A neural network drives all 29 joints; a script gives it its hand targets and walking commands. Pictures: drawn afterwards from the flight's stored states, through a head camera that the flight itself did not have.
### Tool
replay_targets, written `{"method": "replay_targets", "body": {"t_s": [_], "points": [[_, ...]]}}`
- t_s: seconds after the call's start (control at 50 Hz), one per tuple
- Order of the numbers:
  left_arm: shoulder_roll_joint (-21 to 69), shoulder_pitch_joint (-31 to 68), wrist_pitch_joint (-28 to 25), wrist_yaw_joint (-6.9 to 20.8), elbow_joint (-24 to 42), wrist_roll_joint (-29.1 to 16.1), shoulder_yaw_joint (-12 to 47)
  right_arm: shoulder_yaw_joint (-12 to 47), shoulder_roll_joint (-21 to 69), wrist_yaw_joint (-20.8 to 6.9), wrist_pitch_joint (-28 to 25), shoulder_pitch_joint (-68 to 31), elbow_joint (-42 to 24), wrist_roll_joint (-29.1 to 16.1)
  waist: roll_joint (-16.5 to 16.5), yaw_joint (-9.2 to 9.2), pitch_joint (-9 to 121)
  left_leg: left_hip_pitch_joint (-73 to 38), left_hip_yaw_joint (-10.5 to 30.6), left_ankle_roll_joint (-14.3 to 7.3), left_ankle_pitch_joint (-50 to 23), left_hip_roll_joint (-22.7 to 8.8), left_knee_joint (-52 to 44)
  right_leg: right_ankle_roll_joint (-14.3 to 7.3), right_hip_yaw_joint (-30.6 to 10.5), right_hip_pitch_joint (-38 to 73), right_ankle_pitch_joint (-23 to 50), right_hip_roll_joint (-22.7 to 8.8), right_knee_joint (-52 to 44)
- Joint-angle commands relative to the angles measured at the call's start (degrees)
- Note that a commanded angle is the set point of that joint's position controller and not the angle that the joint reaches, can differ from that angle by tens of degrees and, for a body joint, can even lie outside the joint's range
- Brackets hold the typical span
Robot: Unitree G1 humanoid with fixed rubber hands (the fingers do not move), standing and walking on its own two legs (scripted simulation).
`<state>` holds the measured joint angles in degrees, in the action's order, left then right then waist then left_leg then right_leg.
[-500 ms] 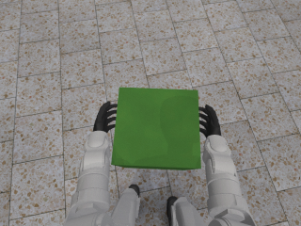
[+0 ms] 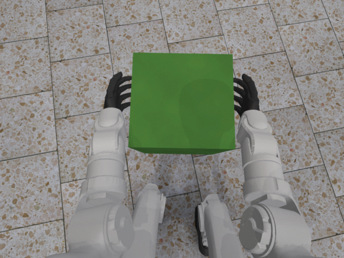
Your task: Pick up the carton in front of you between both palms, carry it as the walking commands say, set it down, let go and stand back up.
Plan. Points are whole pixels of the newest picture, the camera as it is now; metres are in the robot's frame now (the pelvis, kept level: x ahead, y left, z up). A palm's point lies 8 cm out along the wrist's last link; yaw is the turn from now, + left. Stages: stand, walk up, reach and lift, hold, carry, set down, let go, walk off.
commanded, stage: set down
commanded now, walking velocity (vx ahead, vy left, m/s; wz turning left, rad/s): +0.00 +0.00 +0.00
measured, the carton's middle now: (180, 113) +0.46 +0.04 -0.16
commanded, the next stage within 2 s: none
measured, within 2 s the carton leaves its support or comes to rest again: rests again in 1.38 s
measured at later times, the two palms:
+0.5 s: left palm (125, 114) +0.46 +0.20 -0.24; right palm (224, 112) +0.50 -0.09 -0.24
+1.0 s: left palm (129, 116) +0.49 +0.21 -0.36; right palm (212, 115) +0.53 -0.08 -0.37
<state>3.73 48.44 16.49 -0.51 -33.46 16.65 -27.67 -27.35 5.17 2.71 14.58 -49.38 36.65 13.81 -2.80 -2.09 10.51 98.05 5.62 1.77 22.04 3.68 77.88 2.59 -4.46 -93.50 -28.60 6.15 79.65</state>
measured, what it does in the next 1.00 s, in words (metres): lowers itself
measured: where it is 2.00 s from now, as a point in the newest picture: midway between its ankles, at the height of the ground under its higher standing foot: (175, 230)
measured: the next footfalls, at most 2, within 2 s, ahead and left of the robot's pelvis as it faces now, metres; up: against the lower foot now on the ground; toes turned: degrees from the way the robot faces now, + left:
none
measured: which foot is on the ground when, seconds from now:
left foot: down 0.00-1.00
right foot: down 0.00-1.00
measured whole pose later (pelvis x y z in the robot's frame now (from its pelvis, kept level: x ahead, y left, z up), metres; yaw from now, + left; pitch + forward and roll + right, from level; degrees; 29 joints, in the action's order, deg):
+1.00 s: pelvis -0.02 +0.00 -0.20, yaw -2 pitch +43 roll -1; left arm -10.7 74.7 14.6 -4.5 -45.0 3.3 -25.1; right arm -9.9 -10.8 10.3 13.3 -81.9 53.8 -0.1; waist -1.6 -6.6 -13.8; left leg 130.5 3.6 3.5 31.3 3.5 118.8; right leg 5.2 -4.3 -126.7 -38.2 12.0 121.8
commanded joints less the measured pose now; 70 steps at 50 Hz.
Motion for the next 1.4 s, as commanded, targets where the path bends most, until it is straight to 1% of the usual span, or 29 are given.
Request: {"method": "replay_targets", "body": {"t_s": [0.0, 0.16, 0.36, 0.54, 0.68, 0.8, 0.82, 0.84, 0.9, 0.94, 1.0, 1.08, 1.14, 1.2, 1.38], "points": [[52.04, 33.15, -1.04, 11.02, -4.38, -7.57, 31.48, 30.04, 50.17, -12.94, -1.24, -34.79, 3.98, -6.70, 4.42, -1.40, 51.60, -40.24, -6.68, 1.11, -16.33, 4.46, -1.59, -0.75, 7.10, 7.50, 10.18, 5.47, -4.05], [50.05, 39.63, -0.92, 9.60, -3.39, -9.98, 32.50, 31.21, 48.81, -11.82, -1.05, -41.50, 4.57, -9.32, 3.83, -2.49, 57.15, -34.88, -7.69, 1.76, -16.76, 4.72, 6.01, -0.23, 8.19, 1.77, 9.80, 6.08, 3.72], [45.64, 47.02, -0.65, 10.25, -4.66, -11.26, 29.95, 30.68, 45.53, -9.92, -0.90, -49.41, 6.37, -10.40, 2.10, -3.56, 57.01, -24.98, -9.38, 1.92, -15.85, 4.55, 14.42, 0.19, 8.82, -2.27, 9.30, 6.12, 11.75], [39.96, 53.66, -1.16, 11.11, -5.87, -12.31, 27.22, 30.42, 41.91, -7.80, -1.40, -56.15, 8.83, -11.68, 0.52, -5.20, 55.17, -16.41, -10.82, 1.83, -14.05, 3.85, 21.42, 0.29, 8.78, -3.57, 8.65, 5.89, 18.45], [36.14, 58.73, -1.84, 11.59, -6.44, -14.32, 26.90, 31.81, 38.66, -6.76, -1.99, -61.25, 9.77, -13.84, -0.38, -6.43, 53.84, -13.97, -11.37, 1.83, -14.31, 2.87, 26.91, 0.30, 9.09, -4.07, 8.90, 5.52, 23.97], [33.35, 62.86, -2.73, 11.71, -7.12, -17.07, 27.96, 33.58, 36.07, -6.66, -2.82, -65.02, 10.26, -16.51, -0.37, -7.22, 52.26, -14.04, -11.44, 1.77, -16.30, 2.15, 31.44, 0.11, 9.39, -5.14, 9.89, 5.19, 28.91], [33.29, 64.64, -3.04, 11.86, -5.62, -17.98, 28.29, 34.07, 35.55, -6.76, -2.99, -65.66, 10.00, -16.94, -0.85, -7.79, 52.03, -11.37, -11.22, 1.75, -15.78, 2.06, 31.86, -0.27, 9.04, -4.45, 9.79, 4.89, 29.71], [32.85, 65.20, -3.17, 12.09, -5.50, -18.54, 28.29, 34.74, 36.13, -6.78, -3.00, -66.25, 9.97, -17.50, -2.39, -8.36, 51.42, -10.33, -11.23, 1.59, -16.64, 2.01, 32.42, -0.20, 9.01, -3.82, 11.21, 4.90, 30.67], [32.31, 65.49, -3.52, 12.43, -4.78, -20.02, 28.69, 37.69, 37.81, -6.52, -3.56, -67.73, 8.31, -19.29, -5.05, -9.61, 52.65, -11.39, -10.95, 1.09, -20.93, 2.00, 34.00, 0.01, 9.24, -2.25, 15.41, 4.98, 32.56], [32.82, 64.60, -3.59, 12.48, -5.09, -20.73, 28.99, 38.96, 38.92, -6.30, -3.85, -67.58, 7.66, -20.17, -5.82, -10.12, 54.31, -12.52, -10.70, 0.87, -23.39, 2.03, 34.91, 0.16, 9.22, -1.63, 17.48, 5.07, 33.33], [33.39, 62.00, -3.41, 12.96, -7.62, -20.30, 27.95, 38.54, 39.50, -6.39, -3.94, -65.40, 9.35, -19.68, -6.24, -10.21, 50.96, -10.92, -10.47, 0.67, -23.50, 2.01, 35.72, 0.15, 9.08, -3.92, 17.29, 5.15, 33.71], [32.78, 60.28, -3.42, 13.85, -10.52, -18.58, 25.59, 35.87, 38.70, -6.77, -4.03, -63.18, 12.25, -18.04, -5.73, -9.67, 43.38, -5.76, -10.58, 0.51, -19.88, 1.89, 36.25, -0.19, 8.55, -7.82, 14.85, 5.19, 33.59], [31.54, 61.03, -3.82, 14.22, -10.97, -17.87, 24.37, 34.12, 37.37, -6.90, -4.30, -63.00, 13.46, -17.32, -5.38, -9.37, 39.86, -2.52, -10.62, 0.36, -17.56, 1.79, 36.56, -0.54, 8.00, -8.92, 13.86, 5.21, 33.74], [29.87, 62.47, -4.34, 14.27, -10.96, -17.54, 23.70, 33.27, 35.91, -6.89, -4.59, -63.89, 14.03, -17.23, -5.12, -9.52, 37.68, -0.78, -10.55, 0.11, -15.82, 1.65, 36.83, -0.88, 7.49, -9.42, 12.82, 5.18, 33.95], [26.04, 64.38, -5.64, 13.60, -12.33, -17.01, 22.47, 32.46, 31.89, -7.52, -5.44, -65.87, 16.10, -18.11, -5.01, -10.28, 32.12, -0.02, -10.14, -0.54, -13.23, 1.10, 37.75, -1.32, 6.66, -11.56, 9.86, 4.84, 34.86]]}}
